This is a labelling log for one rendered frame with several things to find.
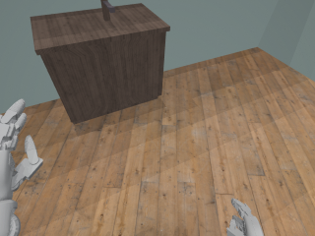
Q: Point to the tap lever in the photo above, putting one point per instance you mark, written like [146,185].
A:
[108,5]

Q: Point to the left robot hand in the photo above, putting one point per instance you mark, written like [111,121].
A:
[11,125]

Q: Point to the right robot hand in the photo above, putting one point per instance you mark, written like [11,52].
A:
[248,226]

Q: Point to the counter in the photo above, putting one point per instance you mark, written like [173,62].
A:
[102,62]

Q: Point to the left robot forearm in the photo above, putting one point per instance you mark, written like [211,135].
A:
[10,225]

